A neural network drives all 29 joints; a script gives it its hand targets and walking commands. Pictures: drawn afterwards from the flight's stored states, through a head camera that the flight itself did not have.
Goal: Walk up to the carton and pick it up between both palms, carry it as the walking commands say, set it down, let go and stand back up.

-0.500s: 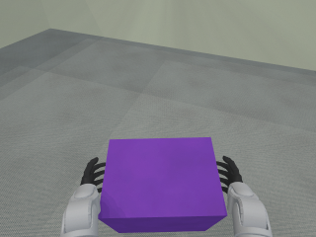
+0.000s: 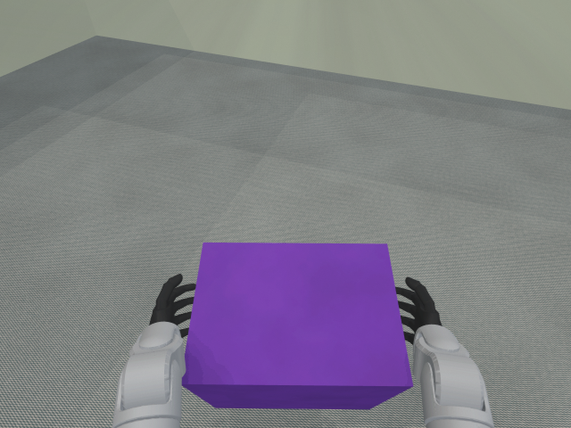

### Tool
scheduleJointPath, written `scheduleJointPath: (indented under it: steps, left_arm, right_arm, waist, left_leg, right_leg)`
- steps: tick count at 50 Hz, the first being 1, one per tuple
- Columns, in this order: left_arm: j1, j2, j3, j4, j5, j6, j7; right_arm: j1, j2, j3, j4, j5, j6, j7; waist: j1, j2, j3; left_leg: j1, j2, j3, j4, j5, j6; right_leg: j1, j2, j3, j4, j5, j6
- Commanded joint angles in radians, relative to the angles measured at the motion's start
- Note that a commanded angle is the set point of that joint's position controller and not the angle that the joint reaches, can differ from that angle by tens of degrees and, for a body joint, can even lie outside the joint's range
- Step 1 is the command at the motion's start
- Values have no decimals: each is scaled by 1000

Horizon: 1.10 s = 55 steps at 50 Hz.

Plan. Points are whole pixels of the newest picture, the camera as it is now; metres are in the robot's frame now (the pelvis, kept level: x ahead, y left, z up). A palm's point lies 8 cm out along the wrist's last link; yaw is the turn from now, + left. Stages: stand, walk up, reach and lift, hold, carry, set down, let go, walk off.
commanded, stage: carry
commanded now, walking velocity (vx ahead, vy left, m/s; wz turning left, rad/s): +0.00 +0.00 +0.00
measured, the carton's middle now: (293, 333) +0.31 +0.00 -0.07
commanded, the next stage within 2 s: none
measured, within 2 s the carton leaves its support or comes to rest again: neither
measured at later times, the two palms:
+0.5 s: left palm (177, 324) +0.27 +0.16 +0.04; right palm (439, 331) +0.26 -0.20 +0.03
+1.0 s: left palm (168, 334) +0.26 +0.17 +0.03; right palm (432, 332) +0.26 -0.19 +0.04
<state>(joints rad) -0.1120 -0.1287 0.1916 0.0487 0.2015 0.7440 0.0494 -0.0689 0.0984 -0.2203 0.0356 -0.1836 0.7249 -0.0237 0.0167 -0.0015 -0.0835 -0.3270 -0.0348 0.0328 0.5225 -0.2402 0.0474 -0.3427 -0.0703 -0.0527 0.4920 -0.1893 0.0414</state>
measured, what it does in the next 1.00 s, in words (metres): stands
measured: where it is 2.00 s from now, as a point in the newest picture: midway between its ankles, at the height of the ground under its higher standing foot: outside the picture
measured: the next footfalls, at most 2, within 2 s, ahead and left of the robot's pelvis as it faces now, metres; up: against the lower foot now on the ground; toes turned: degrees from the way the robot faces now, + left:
none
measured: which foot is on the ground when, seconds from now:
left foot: down 0.00-1.00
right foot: down 0.00-1.00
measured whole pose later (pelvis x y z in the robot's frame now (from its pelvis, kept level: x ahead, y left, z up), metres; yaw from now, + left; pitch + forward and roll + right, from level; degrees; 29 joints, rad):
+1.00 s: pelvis +0.00 +0.00 +0.00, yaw -1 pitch +2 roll -1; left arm -0.09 -0.13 0.19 0.06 0.18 0.74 0.06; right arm -0.07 0.08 -0.19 0.01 -0.16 0.77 -0.05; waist 0.02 0.01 -0.10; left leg -0.32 -0.01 0.03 0.53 -0.25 0.04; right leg -0.32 -0.05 -0.05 0.46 -0.17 0.03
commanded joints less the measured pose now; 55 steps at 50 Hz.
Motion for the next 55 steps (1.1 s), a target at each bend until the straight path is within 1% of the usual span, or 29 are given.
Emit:
scheduleJointPath:
  steps: [1,2,3,5,7,8,9,11,12,16,21,24,25,27,28,31,32,34,35,40,41,42,43,44,47,51,52,54,55]
  left_arm:
    - [-374,-729,-591,-60,-264,-29,-238]
    - [-416,-745,-621,-199,-321,-38,-230]
    - [-265,-723,-560,49,-219,-27,-239]
    - [-436,-745,-619,-290,-357,-26,-210]
    - [-363,-638,-534,-79,-253,-13,-215]
    - [-332,-682,-552,-108,-264,-10,-214]
    - [-239,-596,-466,214,-126,-6,-234]
    - [-653,-529,-491,221,-186,-100,-232]
    - [-325,-632,-557,44,-224,-70,-232]
    - [-559,-841,-663,-319,-379,-44,-222]
    - [-340,-691,-577,-17,-206,-24,-224]
    - [-359,-686,-591,-138,-270,-30,-216]
    - [-250,-687,-544,29,-211,-9,-227]
    - [-392,-749,-591,-194,-313,-22,-205]
    - [-313,-705,-529,31,-219,-10,-227]
    - [-586,-633,-506,146,-203,-63,-222]
    - [-434,-701,-593,-106,-271,-53,-225]
    - [-603,-698,-616,-167,-299,-64,-219]
    - [-452,-769,-636,-227,-317,-41,-218]
    - [-392,-685,-561,24,-206,-26,-227]
    - [-635,-663,-593,-88,-268,-50,-207]
    - [-354,-656,-540,146,-191,-26,-233]
    - [-418,-774,-633,-120,-312,-52,-227]
    - [-302,-777,-600,122,-214,-42,-263]
    - [-558,-809,-618,-224,-360,-40,-214]
    - [-443,-642,-554,-6,-204,-27,-227]
    - [-608,-655,-606,-265,-324,-32,-188]
    - [-355,-650,-543,46,-207,-23,-224]
    - [-358,-686,-552,-4,-241,-45,-222]
  right_arm:
    - [-587,673,647,-239,273,-46,213]
    - [-552,708,673,-316,312,-38,201]
    - [-522,670,657,-155,253,-30,217]
    - [-587,712,701,-432,368,-19,181]
    - [-471,615,596,-158,247,-4,182]
    - [-486,652,633,-236,273,-2,184]
    - [-393,568,546,114,141,-2,210]
    - [-752,515,520,192,160,-84,217]
    - [-401,633,584,49,218,-54,221]
    - [-639,809,653,-357,356,-43,202]
    - [-412,680,583,-29,194,-20,219]
    - [-504,666,648,-230,286,-27,200]
    - [-481,661,647,-145,254,-17,203]
    - [-596,690,672,-379,346,-18,187]
    - [-531,652,621,-146,240,-9,201]
    - [-734,603,593,37,205,-45,200]
    - [-493,710,659,-113,266,-28,208]
    - [-634,719,665,-130,285,-38,209]
    - [-498,763,652,-227,310,-27,214]
    - [-512,654,573,-30,209,-33,226]
    - [-693,637,582,-102,258,-51,207]
    - [-488,612,570,41,184,-39,220]
    - [-603,710,684,-277,313,-59,211]
    - [-493,714,653,-23,217,-43,249]
    - [-752,758,686,-362,373,-40,195]
    - [-404,659,557,75,177,-3,218]
    - [-644,661,625,-245,322,-17,183]
    - [-467,640,589,0,204,-19,207]
    - [-515,638,584,-104,245,-43,213]
  waist:
    - [-9,-63,-327]
    - [-10,-57,-358]
    - [-8,-81,-356]
    - [-12,-34,-316]
    - [-10,-54,-286]
    - [-13,-56,-302]
    - [-9,2,-262]
    - [-11,6,-293]
    - [-12,49,-272]
    - [-9,17,-214]
    - [-10,-4,-384]
    - [-7,5,-329]
    - [-6,-19,-328]
    - [-9,-24,-288]
    - [-11,-38,-250]
    - [-8,-66,-230]
    - [-7,-30,-208]
    - [-7,-55,-214]
    - [-8,20,-206]
    - [-6,33,-263]
    - [-8,57,-281]
    - [-3,-23,-281]
    - [-7,-13,-304]
    - [-3,-15,-277]
    - [-3,-30,-254]
    - [-12,-1,-238]
    - [-6,29,-262]
    - [-6,-40,-276]
    - [-8,-4,-279]
  left_leg:
    - [142,172,-120,-46,398,-36]
    - [153,161,-108,-32,351,-24]
    - [165,163,-90,-31,398,-24]
    - [112,149,-95,-57,241,-16]
    - [91,150,-94,-75,247,-27]
    - [111,157,-114,-87,248,-25]
    - [88,159,-101,-79,295,-27]
    - [121,155,-103,-53,333,-35]
    - [131,156,-95,-45,300,-23]
    - [62,133,-90,-93,54,-26]
    - [146,151,-92,-59,275,-35]
    - [104,139,-82,-52,125,-9]
    - [91,137,-81,-63,65,1]
    - [53,137,-88,-87,47,-15]
    - [60,144,-72,-82,42,-9]
    - [40,134,-84,-84,40,-13]
    - [54,137,-76,-82,46,-15]
    - [25,129,-96,-100,-8,-10]
    - [39,140,-121,-151,-46,-22]
    - [59,144,-108,-103,40,-9]
    - [78,152,-102,-89,149,-18]
    - [78,160,-121,-80,200,-23]
    - [83,153,-87,-58,198,-5]
    - [72,153,-82,-72,136,-10]
    - [76,143,-75,-69,120,-17]
    - [26,160,-132,-142,-8,-18]
    - [40,144,-114,-131,-52,-5]
    - [63,150,-99,-105,48,-3]
    - [94,147,-83,-98,110,-14]
  right_leg:
    - [168,-66,50,-9,175,-30]
    - [179,-80,65,-15,224,-38]
    - [162,-86,46,-3,250,-33]
    - [156,-88,70,-38,189,-39]
    - [178,-88,57,-20,200,-45]
    - [181,-71,48,-20,146,-39]
    - [153,-77,61,-23,155,-38]
    - [149,-76,73,-18,177,-44]
    - [106,-76,89,-42,173,-51]
    - [111,-71,88,-84,33,-50]
    - [172,-59,59,-18,184,-58]
    - [174,-80,80,-61,126,-58]
    - [177,-89,90,-83,93,-60]
    - [153,-87,92,-89,51,-59]
    - [129,-88,84,-101,37,-43]
    - [129,-84,90,-113,27,-40]
    - [130,-86,89,-119,38,-51]
    - [119,-72,86,-129,-52,-50]
    - [84,-48,97,-102,-79,-61]
    - [148,-66,91,-83,46,-52]
    - [148,-77,78,-70,97,-50]
    - [159,-66,80,-72,91,-51]
    - [167,-84,81,-72,142,-51]
    - [135,-79,81,-88,79,-50]
    - [134,-65,85,-81,100,-54]
    - [140,-47,73,-66,-5,-44]
    - [141,-58,76,-74,-18,-46]
    - [155,-74,72,-91,20,-46]
    - [124,-78,62,-69,57,-39]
